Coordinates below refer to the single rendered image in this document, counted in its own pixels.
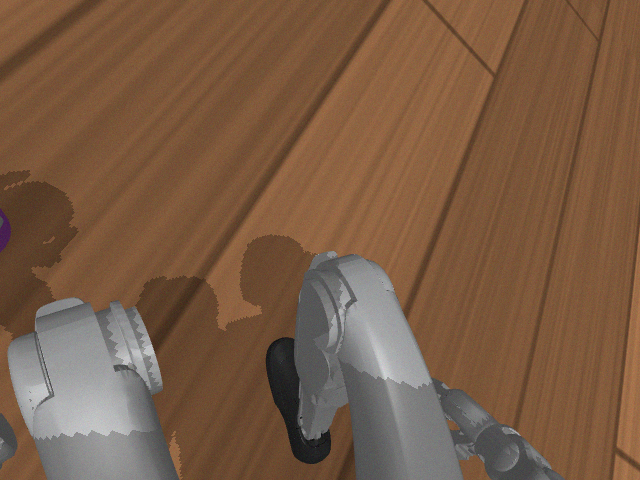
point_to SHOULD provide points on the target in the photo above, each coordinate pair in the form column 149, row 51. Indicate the right robot arm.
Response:
column 508, row 456

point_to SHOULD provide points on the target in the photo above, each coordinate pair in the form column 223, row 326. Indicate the left robot arm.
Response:
column 8, row 441

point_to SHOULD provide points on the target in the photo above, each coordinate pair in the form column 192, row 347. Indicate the right robot hand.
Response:
column 469, row 416

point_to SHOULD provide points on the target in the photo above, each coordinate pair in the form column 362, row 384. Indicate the right robot foot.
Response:
column 284, row 384

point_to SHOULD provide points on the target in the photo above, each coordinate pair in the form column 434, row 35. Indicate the can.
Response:
column 5, row 231

